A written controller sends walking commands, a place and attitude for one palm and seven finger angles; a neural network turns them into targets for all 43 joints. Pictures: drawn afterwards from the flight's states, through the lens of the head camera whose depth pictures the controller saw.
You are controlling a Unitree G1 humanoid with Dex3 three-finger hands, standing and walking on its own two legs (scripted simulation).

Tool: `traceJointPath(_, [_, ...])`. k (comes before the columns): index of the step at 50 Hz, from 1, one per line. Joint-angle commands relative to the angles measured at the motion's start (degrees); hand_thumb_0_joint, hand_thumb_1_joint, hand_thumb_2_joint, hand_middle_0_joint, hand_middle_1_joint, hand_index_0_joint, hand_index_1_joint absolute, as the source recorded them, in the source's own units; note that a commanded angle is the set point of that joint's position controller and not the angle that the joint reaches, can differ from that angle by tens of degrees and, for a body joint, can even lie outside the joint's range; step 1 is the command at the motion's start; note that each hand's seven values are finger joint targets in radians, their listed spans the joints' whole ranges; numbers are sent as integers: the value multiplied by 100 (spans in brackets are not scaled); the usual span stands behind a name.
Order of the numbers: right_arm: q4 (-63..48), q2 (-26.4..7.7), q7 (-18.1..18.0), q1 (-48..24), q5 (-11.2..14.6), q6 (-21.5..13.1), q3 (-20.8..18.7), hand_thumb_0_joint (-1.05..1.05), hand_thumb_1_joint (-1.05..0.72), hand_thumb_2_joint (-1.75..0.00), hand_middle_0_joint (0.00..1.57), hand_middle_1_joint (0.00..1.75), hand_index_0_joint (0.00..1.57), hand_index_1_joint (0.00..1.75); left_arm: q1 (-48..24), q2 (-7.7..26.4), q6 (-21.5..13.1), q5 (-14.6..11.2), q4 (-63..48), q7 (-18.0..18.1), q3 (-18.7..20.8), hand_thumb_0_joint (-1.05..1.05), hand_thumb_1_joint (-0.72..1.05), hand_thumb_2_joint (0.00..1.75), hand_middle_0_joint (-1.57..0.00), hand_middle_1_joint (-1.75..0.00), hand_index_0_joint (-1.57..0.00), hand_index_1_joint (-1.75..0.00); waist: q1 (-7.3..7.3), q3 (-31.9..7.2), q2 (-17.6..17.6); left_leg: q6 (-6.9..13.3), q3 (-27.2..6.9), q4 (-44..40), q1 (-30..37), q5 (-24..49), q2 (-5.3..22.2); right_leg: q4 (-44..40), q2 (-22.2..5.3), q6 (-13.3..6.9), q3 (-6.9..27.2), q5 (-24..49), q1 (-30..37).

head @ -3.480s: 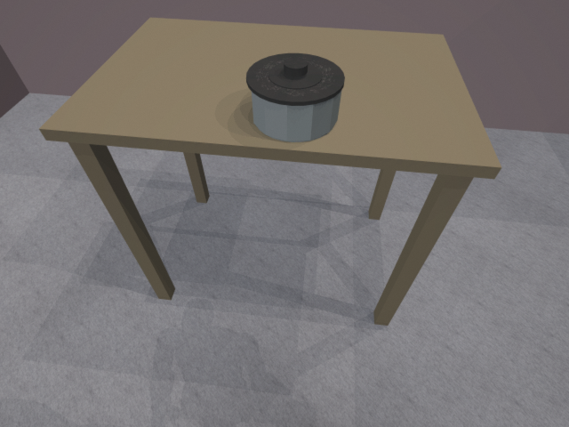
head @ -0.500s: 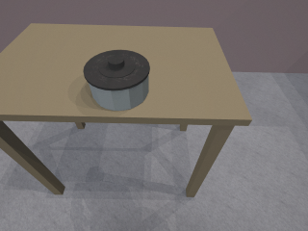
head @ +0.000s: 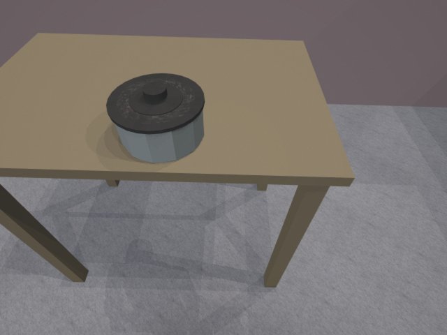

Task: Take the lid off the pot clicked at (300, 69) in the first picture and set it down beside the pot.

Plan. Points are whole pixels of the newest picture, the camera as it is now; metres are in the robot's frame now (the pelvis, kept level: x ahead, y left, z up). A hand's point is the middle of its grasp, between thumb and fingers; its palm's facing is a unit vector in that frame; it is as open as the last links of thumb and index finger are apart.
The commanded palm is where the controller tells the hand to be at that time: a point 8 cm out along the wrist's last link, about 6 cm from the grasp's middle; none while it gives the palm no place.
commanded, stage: look again from close up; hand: left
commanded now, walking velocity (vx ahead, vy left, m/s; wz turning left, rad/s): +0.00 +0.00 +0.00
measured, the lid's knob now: (154, 91) +0.52 +0.17 +0.16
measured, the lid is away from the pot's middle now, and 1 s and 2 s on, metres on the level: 0.00 0.00 0.00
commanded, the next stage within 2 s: lift the closed hand beside the body in 0.22 s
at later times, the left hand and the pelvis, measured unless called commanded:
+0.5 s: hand (114, 324) +0.15 +0.20 -0.06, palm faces +0.26 -0.91 -0.32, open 6.8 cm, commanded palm +0.08 +0.24 -0.02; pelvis +0.01 +0.00 +0.01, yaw +4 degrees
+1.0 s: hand (66, 316) +0.14 +0.23 +0.06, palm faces +0.42 -0.82 -0.40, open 3.1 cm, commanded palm +0.08 +0.25 +0.11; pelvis +0.02 -0.03 +0.01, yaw +6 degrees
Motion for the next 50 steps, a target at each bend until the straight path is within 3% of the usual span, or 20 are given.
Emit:
traceJointPath(1, [-214,-551,-6,234,15,-91,-97,0,-90,-90,20,30,20,30,239,702,-62,-5,-276,25,177,0,90,90,-20,-30,-20,-30,18,-15,-8,119,-446,-670,19,784,367,-587,-270,-413,269,882,-80])
traceJointPath(15, [-105,-542,-9,328,15,-117,-82,0,-90,-90,20,30,20,30,250,640,-78,-8,-236,15,174,0,90,90,-20,-30,-20,-30,22,-123,86,116,-456,-719,65,988,414,-560,-249,-386,179,1018,37])
traceJointPath(16, [-167,-709,48,530,-107,-157,9,0,-90,-90,20,30,20,30,238,964,-239,-49,-106,33,-52,0,90,90,-20,-30,-20,-30,-73,-317,1126,306,-385,-1044,393,1701,155,-222,136,-486,-273,811,660])
traceJointPath(17, [-1899,-1348,34,-703,235,-1039,-114,0,-90,-90,20,30,20,30,-2851,2100,-807,-781,-6075,514,776,0,90,90,-24,-35,-24,-35,222,-1763,1257,106,-597,-1094,581,1608,-368,-310,115,-385,-491,765,557])
traceJointPath(18, [-2128,-1140,-156,-73,289,-1709,-17,0,-90,-90,20,30,20,30,-703,1538,-471,-609,-6814,765,181,0,90,90,-29,-40,-29,-40,-21,-2254,1609,-135,-497,-1107,1230,2025,-101,-346,237,-547,-619,985,750])
traceJointPath(19, [-1606,-973,-250,-177,251,-1865,22,0,-90,-90,20,30,20,30,-84,1091,-117,-464,-5743,955,377,0,90,90,-33,-44,-33,-44,21,-1650,1171,-150,-383,-1129,873,2277,-60,-485,190,-517,-637,1192,876])
traceJointPath(20, [-1519,-908,-239,-146,331,-1944,-8,0,-90,-90,20,30,20,30,719,424,161,-450,-5439,1011,85,0,90,90,-38,-49,-38,-49,-38,-1094,901,-91,-404,-1233,664,2138,-101,-762,207,-486,-757,1277,926])
traceJointPath(21, [-1561,-890,-169,-271,296,-1921,-108,0,-90,-90,20,30,20,30,1809,232,343,-282,-4608,1058,191,0,90,90,-42,-54,-42,-54,33,-435,382,-12,-418,-1285,206,1944,-118,-960,229,-454,-902,1176,935])
traceJointPath(22, [-1709,-826,-25,-402,245,-1837,-143,0,-90,-90,20,30,20,30,2062,-187,354,-179,-3929,974,-57,0,90,90,-46,-59,-46,-59,4,417,-398,-25,-472,-1224,-211,1703,-118,-970,238,-425,-1032,1029,662])
traceJointPath(23, [-1932,-905,56,-422,231,-1742,-282,0,-90,-90,20,30,20,30,2205,54,282,-141,-3946,888,232,0,90,90,-51,-64,-51,-64,42,576,-805,-12,-502,-1142,-363,1565,-113,-954,256,-411,-1037,897,533])
traceJointPath(25, [-2382,-937,163,-672,232,-1657,-396,0,-90,-90,20,30,20,30,2620,353,153,-67,-4609,739,560,0,90,90,-60,-73,-60,-73,206,412,-806,4,-378,-1052,-350,1222,-154,-943,246,-408,-960,542,496])
traceJointPath(27, [-2814,-910,219,-736,241,-1657,-376,0,-90,-90,20,30,20,30,2668,693,-23,-132,-5830,688,834,0,90,90,-68,-83,-68,-83,353,-18,-143,-12,-275,-1091,-188,1132,-229,-945,209,-427,-888,477,784])
traceJointPath(29, [-3097,-838,192,-760,202,-1687,-285,0,-90,-90,20,30,20,30,2263,983,-219,-159,-7056,685,1011,0,90,90,-77,-92,-77,-92,337,-387,88,23,-209,-1060,-10,1093,-268,-976,243,-402,-844,511,853])
traceJointPath(31, [-3216,-858,132,-713,143,-1658,-233,0,-90,-90,20,30,20,30,1696,1228,-296,-165,-7530,718,1148,0,90,90,-86,-102,-86,-102,141,-265,73,38,-162,-942,109,981,-286,-1142,283,-341,-837,472,570])
traceJointPath(33, [-3203,-890,62,-621,113,-1533,-224,0,-90,-90,20,30,20,30,1718,846,-247,-210,-7065,677,912,0,90,90,-95,-112,-95,-112,7,126,-130,70,-125,-865,92,731,-320,-1294,308,-306,-814,249,289])
traceJointPath(35, [-3283,-934,18,-564,88,-1478,-228,0,-90,-90,20,30,20,30,1702,718,-272,-237,-7283,612,779,0,90,90,-104,-121,-104,-121,-1,75,10,102,-95,-830,226,726,-345,-1314,298,-284,-800,273,285])
traceJointPath(39, [-3410,-925,-50,-571,19,-1538,-167,0,-90,-90,20,30,20,30,1803,1136,-444,-269,-8712,614,1089,0,90,90,-121,-140,-121,-140,179,-798,598,134,-102,-821,637,1456,-378,-1136,290,-319,-848,1117,846])
traceJointPath(41, [-3356,-927,-74,-592,2,-1501,-171,0,-90,-90,20,30,20,30,2002,1435,-397,-257,-8620,666,1467,0,90,90,-130,-150,-130,-150,204,-725,519,116,-98,-807,602,1611,-383,-1141,300,-298,-879,1364,891])
traceJointPath(44, [-3325,-876,-128,-630,32,-1350,-178,0,-90,-90,20,30,20,30,2383,1044,-365,-318,-8214,552,1318,0,90,90,-130,-150,-130,-150,235,-253,-32,125,-111,-890,439,1644,-337,-1158,309,-264,-914,1467,848])
traceJointPath(50, [-3384,-839,-141,-751,-12,-1475,-134,0,-90,-90,20,30,20,30,2264,1448,-609,-275,-9356,486,1654,0,90,90,-130,-150,-130,-150,387,-595,267,145,-128,-905,633,2117,-316,-1130,330,-251,-918,1825,1101])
